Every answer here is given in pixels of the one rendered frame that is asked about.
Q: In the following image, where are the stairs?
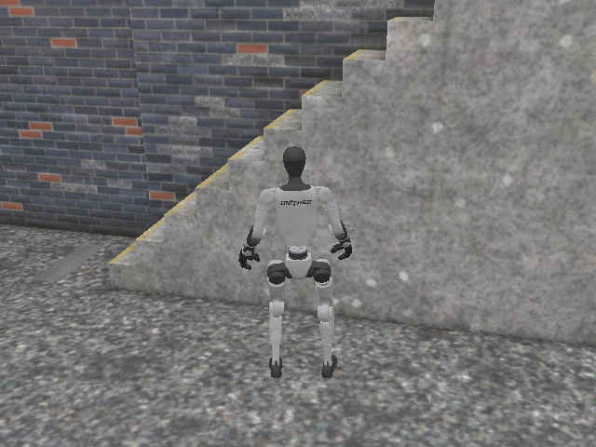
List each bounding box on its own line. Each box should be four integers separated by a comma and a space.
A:
108, 0, 596, 347

